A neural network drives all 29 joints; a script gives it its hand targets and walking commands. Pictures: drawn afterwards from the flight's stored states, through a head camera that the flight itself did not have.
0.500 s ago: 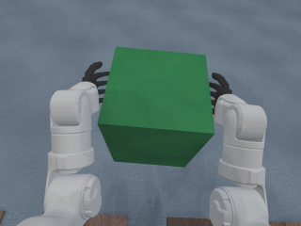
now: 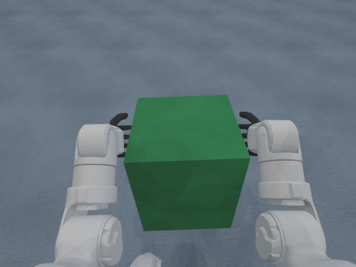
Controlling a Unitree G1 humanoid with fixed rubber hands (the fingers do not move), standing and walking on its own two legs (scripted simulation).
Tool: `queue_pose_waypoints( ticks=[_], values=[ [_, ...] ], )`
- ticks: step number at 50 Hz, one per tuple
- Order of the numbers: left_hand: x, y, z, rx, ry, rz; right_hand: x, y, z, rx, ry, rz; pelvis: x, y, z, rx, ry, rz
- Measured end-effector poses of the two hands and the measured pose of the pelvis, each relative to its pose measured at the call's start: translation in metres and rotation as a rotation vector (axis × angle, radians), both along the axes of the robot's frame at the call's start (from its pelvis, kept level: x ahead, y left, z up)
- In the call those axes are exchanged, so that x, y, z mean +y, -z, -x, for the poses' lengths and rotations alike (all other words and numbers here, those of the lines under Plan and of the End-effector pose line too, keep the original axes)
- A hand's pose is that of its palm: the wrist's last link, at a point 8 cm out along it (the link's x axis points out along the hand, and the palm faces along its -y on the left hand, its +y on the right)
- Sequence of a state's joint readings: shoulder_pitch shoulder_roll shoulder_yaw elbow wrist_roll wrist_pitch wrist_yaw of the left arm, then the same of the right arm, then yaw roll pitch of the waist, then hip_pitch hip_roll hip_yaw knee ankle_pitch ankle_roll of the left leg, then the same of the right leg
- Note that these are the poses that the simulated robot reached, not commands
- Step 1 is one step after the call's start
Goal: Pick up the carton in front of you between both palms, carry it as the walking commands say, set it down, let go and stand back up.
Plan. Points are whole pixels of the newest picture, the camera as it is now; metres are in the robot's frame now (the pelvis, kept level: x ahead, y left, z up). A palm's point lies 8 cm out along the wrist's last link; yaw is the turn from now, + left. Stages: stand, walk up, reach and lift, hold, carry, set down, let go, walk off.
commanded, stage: carry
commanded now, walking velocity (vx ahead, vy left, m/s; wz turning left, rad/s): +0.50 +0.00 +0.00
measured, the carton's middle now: (184, 163) +0.36 +0.01 +0.04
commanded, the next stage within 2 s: none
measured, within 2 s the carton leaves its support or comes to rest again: neither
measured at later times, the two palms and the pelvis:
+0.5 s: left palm (142, 67) +0.67 +0.15 +0.11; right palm (238, 73) +0.64 -0.15 +0.11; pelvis +0.30 +0.03 +0.01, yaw -1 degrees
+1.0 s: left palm (153, 36) +0.88 +0.14 +0.11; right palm (231, 35) +0.91 -0.16 +0.11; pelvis +0.59 -0.03 +0.02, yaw +2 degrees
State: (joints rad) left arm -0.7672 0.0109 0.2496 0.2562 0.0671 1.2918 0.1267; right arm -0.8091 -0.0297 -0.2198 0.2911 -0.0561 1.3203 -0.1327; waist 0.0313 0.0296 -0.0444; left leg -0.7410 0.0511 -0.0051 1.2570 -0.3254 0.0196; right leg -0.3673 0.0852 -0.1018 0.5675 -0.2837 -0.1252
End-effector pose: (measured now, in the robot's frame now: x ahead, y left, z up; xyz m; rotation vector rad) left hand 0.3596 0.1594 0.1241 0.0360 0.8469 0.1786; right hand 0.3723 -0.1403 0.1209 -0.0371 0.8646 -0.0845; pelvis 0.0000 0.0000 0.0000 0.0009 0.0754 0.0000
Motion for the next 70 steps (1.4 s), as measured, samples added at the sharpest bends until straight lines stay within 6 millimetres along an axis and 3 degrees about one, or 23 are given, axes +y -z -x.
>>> queue_pose_waypoints(
  ticks=[8,16,21,25,34,40,46,52,56,61,65,70],
  values=[
    [0.010,0.018,-0.084,-0.051,-0.047,0.013,0.011,0.019,-0.093,-0.047,0.004,-0.037,0.000,-0.004,-0.089,0.021,0.003,-0.022],
    [0.018,0.018,-0.213,-0.159,0.007,0.053,0.018,0.018,-0.202,-0.157,0.042,-0.005,0.017,0.016,-0.208,0.018,0.017,-0.021],
    [0.000,0.026,-0.271,-0.083,0.090,0.061,0.002,0.025,-0.237,-0.082,0.101,0.026,0.026,0.001,-0.260,0.017,0.021,-0.001],
    [-0.014,0.015,-0.314,-0.082,0.127,0.065,-0.011,0.014,-0.268,-0.083,0.141,0.027,0.027,-0.013,-0.300,0.015,0.024,0.023],
    [-0.024,-0.021,-0.413,-0.179,0.089,0.058,-0.023,-0.029,-0.385,-0.178,0.103,0.021,0.003,-0.017,-0.408,0.018,0.020,0.023],
    [-0.035,-0.016,-0.475,-0.163,0.042,0.011,-0.034,-0.014,-0.465,-0.162,0.038,0.000,-0.022,0.001,-0.489,0.005,-0.021,0.022],
    [-0.030,0.009,-0.500,-0.045,-0.040,0.023,-0.028,0.011,-0.508,-0.041,0.006,-0.031,-0.032,-0.017,-0.548,0.007,-0.041,-0.012],
    [-0.020,0.008,-0.539,-0.114,-0.113,0.077,-0.019,0.014,-0.548,-0.101,0.047,-0.085,-0.027,-0.025,-0.615,0.014,-0.037,-0.027],
    [-0.011,0.009,-0.581,-0.164,-0.077,0.075,-0.010,0.014,-0.582,-0.155,0.059,-0.068,-0.014,-0.019,-0.669,0.010,-0.040,-0.018],
    [0.006,0.028,-0.645,-0.188,-0.039,0.091,0.007,0.023,-0.639,-0.184,0.064,-0.021,0.008,0.003,-0.741,-0.010,-0.011,-0.021],
    [0.008,0.037,-0.684,-0.115,-0.010,0.096,0.009,0.031,-0.668,-0.113,0.091,-0.006,0.018,-0.005,-0.781,-0.006,0.014,-0.009],
    [0.003,0.027,-0.735,-0.107,0.034,0.089,0.003,0.021,-0.708,-0.106,0.125,0.000,0.021,-0.019,-0.831,-0.004,0.014,0.009]
  ],
)
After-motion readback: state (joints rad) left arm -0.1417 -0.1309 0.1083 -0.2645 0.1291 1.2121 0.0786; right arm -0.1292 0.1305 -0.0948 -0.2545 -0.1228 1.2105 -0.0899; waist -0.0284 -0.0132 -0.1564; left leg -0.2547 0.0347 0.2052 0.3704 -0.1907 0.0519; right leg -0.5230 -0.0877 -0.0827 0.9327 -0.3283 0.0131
